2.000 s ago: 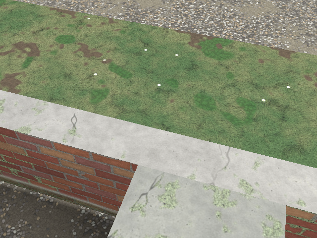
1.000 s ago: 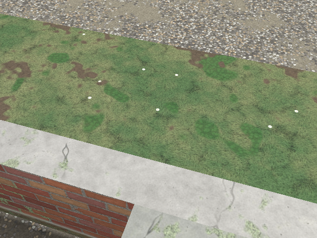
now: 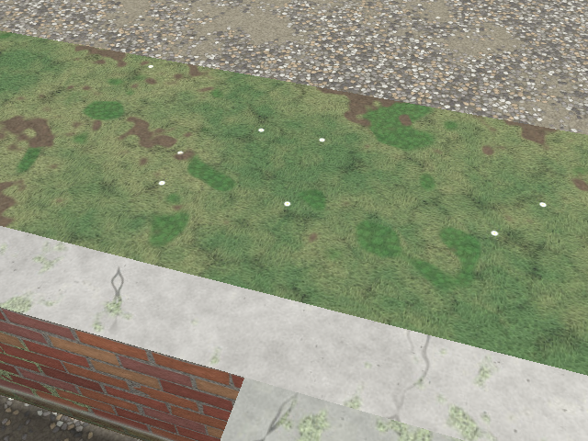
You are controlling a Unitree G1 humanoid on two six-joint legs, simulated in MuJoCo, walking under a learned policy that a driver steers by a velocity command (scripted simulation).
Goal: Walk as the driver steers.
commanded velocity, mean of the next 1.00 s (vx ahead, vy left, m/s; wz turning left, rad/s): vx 0.23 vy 0.00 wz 0.00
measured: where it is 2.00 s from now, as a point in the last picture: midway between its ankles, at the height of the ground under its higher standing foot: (348, 346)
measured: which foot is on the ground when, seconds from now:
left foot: down 0.00-0.66, up 0.68-0.90, down 0.92-1.00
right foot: down 0.00-0.92, up 0.94-1.00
